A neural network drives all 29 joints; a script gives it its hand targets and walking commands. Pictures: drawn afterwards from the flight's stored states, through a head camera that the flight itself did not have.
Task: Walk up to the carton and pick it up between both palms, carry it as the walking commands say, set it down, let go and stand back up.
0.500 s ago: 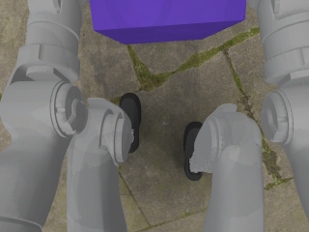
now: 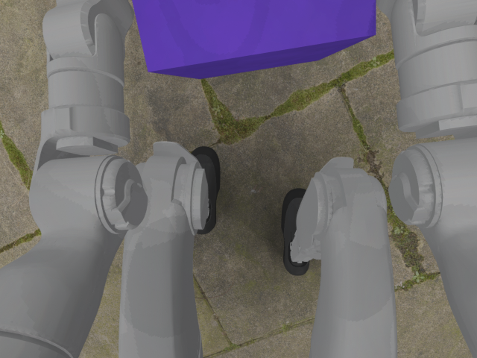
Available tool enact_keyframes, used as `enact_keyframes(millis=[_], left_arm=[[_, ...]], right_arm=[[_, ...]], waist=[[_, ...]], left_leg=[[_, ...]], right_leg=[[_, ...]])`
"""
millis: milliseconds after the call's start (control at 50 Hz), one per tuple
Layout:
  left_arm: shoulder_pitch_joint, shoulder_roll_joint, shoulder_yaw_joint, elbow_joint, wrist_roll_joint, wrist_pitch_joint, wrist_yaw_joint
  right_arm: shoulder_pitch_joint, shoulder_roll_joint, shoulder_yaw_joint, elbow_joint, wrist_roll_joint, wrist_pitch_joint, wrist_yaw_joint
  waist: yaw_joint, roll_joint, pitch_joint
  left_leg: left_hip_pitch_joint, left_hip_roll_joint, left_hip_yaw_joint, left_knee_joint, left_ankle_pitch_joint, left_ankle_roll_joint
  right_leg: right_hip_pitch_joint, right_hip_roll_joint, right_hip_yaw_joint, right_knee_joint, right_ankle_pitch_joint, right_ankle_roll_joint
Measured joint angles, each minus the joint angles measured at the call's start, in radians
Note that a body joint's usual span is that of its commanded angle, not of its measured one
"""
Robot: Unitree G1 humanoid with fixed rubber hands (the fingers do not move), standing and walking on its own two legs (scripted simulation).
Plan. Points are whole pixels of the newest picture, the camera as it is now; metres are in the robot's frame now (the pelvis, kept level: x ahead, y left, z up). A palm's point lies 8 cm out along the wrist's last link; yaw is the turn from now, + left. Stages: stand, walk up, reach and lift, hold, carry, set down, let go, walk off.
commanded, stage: reach and lift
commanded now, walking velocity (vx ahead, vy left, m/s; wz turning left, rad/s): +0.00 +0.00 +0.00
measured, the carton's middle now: out of the picture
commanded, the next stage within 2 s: none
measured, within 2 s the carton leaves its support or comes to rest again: neither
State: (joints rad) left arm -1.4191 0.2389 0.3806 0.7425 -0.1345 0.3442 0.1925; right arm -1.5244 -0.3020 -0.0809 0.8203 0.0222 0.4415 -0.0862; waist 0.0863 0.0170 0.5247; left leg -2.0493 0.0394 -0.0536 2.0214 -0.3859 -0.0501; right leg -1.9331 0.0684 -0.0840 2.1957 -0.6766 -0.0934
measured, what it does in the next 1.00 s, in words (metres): rises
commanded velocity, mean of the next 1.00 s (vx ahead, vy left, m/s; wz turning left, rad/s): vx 0.00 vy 0.00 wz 0.00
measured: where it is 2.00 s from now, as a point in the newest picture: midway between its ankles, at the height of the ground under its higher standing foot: (250, 225)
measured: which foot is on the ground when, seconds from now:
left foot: down 0.00-1.00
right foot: down 0.00-1.00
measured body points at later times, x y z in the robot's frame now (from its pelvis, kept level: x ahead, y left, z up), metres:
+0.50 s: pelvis -0.01 +0.01 +0.06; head +0.33 +0.02 +0.35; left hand +0.53 +0.23 -0.02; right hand +0.58 -0.08 -0.02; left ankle +0.18 +0.15 -0.36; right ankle +0.10 -0.08 -0.36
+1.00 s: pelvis -0.01 +0.00 +0.12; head +0.29 +0.02 +0.44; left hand +0.50 +0.23 +0.06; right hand +0.55 -0.09 +0.06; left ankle +0.18 +0.15 -0.36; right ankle +0.10 -0.08 -0.36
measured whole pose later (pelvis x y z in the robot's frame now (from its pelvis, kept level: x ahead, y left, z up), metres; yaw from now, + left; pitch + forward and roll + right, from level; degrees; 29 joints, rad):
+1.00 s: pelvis -0.01 +0.00 +0.12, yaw +0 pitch +16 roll -1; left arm -1.21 0.13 0.44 0.52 -0.04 0.45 0.18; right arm -1.31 -0.18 -0.23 0.67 -0.08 0.48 -0.04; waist 0.09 0.01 0.51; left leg -1.61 0.02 -0.08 1.68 -0.35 -0.05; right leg -1.49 0.08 -0.08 1.81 -0.60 -0.08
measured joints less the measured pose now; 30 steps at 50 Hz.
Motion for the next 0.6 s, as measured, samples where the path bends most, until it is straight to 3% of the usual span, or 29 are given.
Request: enact_keyframes(millis=[120,240,320,600], left_arm=[[0.060,-0.047,0.062,-0.055,0.022,0.007,-0.002],[0.104,-0.062,0.087,-0.067,0.075,0.023,-0.023],[0.114,-0.068,0.080,-0.196,0.075,0.051,-0.020],[0.138,-0.086,0.076,-0.196,0.080,0.090,-0.013]], right_arm=[[0.002,0.026,-0.043,-0.005,-0.020,0.027,0.008],[0.027,0.076,-0.114,0.020,-0.094,0.015,0.029],[0.053,0.084,-0.114,-0.091,-0.094,0.008,0.036],[0.105,0.088,-0.118,-0.100,-0.094,0.031,0.043]], waist=[[0.000,-0.011,-0.003],[0.000,-0.022,-0.068],[0.000,-0.019,0.013],[0.000,-0.008,-0.003]], left_leg=[[0.074,0.000,-0.005,-0.051,0.000,0.000],[0.071,-0.002,-0.012,-0.104,0.010,0.000],[0.143,-0.006,-0.016,-0.131,0.011,-0.002],[0.261,-0.016,-0.023,-0.220,0.020,-0.002]], right_leg=[[0.069,0.006,0.000,-0.058,0.013,0.001],[0.066,0.013,0.000,-0.123,0.036,0.007],[0.141,0.015,0.000,-0.156,0.039,0.013],[0.267,0.011,0.001,-0.260,0.054,0.025]])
